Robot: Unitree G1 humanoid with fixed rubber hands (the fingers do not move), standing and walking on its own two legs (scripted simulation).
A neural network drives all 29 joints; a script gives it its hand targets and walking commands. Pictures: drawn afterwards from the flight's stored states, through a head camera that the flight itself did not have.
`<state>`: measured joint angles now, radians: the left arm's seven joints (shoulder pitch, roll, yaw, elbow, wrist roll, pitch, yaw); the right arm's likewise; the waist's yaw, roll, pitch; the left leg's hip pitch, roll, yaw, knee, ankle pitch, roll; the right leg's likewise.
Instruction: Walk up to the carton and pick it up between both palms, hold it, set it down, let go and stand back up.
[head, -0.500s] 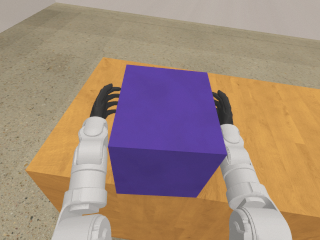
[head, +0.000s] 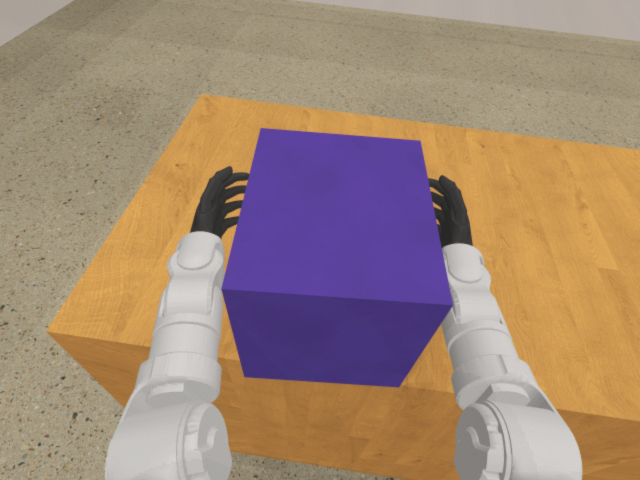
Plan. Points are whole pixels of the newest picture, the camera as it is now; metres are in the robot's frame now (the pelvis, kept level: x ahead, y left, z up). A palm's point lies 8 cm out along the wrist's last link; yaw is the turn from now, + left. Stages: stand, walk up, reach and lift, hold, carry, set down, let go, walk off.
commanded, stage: set down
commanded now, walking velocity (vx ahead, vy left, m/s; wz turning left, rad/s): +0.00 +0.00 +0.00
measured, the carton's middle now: (331, 260) +0.40 -0.04 +0.05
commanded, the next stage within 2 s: none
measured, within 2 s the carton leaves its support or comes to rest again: neither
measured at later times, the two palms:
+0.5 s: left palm (229, 223) +0.44 +0.09 +0.09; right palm (460, 246) +0.38 -0.22 +0.08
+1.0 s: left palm (221, 243) +0.43 +0.10 +0.06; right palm (447, 258) +0.38 -0.20 +0.06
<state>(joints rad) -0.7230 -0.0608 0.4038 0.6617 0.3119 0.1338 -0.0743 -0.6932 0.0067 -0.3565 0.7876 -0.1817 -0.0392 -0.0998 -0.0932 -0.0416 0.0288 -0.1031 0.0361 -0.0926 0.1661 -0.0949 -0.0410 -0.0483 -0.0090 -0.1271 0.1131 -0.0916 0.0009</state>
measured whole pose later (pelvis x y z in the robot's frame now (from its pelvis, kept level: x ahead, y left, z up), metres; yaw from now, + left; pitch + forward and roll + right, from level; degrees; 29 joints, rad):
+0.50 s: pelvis +0.01 +0.01 +0.00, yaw -1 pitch +7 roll -1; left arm -0.77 -0.07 0.41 0.81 0.32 0.04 -0.02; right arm -0.68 0.01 -0.45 0.79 -0.29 -0.06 -0.04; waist -0.11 0.00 -0.03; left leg -0.19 0.03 -0.08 0.19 -0.11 -0.03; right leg -0.13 -0.02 -0.11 0.10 -0.08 0.01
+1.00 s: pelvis +0.00 +0.01 +0.00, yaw -1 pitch +11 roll +0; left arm -0.76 -0.04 0.41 0.91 0.31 -0.10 -0.02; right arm -0.68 0.05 -0.52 0.81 -0.40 -0.16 -0.05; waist -0.10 0.02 -0.07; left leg -0.29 0.02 -0.08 0.16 -0.06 -0.03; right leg -0.24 -0.02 -0.11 0.10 -0.05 0.01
